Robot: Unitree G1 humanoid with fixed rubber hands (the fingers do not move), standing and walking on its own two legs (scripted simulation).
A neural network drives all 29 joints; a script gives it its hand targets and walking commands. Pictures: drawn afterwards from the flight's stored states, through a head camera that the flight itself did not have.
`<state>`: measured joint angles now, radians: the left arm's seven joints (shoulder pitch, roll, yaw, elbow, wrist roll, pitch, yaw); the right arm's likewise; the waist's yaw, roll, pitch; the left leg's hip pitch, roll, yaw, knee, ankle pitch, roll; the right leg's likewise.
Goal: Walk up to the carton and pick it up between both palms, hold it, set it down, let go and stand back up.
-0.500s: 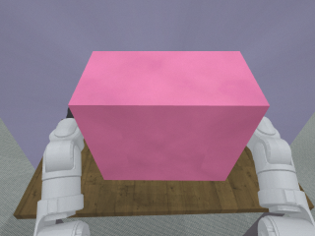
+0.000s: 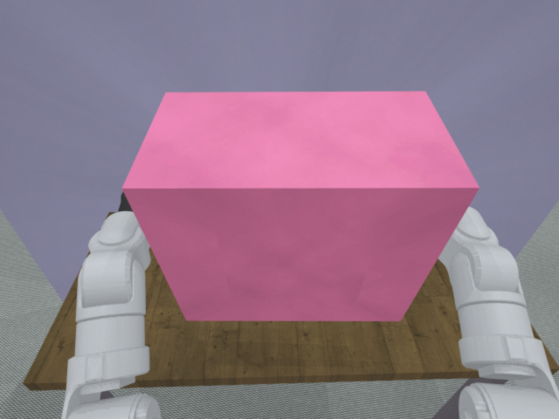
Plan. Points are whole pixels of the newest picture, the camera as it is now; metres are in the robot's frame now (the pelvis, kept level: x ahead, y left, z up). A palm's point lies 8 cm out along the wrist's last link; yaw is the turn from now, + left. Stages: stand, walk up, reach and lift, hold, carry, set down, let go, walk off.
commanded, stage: hold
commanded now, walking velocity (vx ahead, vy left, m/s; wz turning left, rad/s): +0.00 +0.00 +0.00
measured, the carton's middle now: (294, 217) +0.34 -0.01 +0.16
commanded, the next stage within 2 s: none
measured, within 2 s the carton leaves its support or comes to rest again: neither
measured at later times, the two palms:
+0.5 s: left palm (136, 213) +0.34 +0.20 +0.17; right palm (447, 207) +0.34 -0.21 +0.18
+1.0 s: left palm (140, 212) +0.34 +0.20 +0.17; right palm (449, 208) +0.34 -0.22 +0.18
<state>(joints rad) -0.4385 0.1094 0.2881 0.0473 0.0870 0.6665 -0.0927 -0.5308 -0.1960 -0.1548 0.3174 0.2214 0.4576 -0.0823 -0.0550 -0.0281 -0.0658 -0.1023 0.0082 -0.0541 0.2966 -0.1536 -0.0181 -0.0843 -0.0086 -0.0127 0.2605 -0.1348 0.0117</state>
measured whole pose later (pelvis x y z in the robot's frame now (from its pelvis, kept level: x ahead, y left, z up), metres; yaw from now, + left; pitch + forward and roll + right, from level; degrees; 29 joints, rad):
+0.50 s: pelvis +0.00 +0.00 +0.00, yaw +0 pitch -3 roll +0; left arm -0.43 0.11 0.29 0.03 0.08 0.67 -0.10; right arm -0.52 -0.19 -0.15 0.28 0.22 0.48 -0.10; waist -0.06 -0.02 -0.06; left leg -0.10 0.01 -0.06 0.30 -0.15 -0.02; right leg -0.08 -0.01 -0.02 0.26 -0.14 0.01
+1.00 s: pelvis -0.01 +0.00 +0.00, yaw +0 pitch -2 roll +0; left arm -0.46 0.11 0.29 0.09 0.08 0.65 -0.09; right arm -0.54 -0.20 -0.16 0.34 0.21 0.44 -0.08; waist -0.06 -0.02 -0.07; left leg -0.12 0.01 -0.05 0.30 -0.15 -0.02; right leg -0.10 -0.01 -0.01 0.27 -0.13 0.01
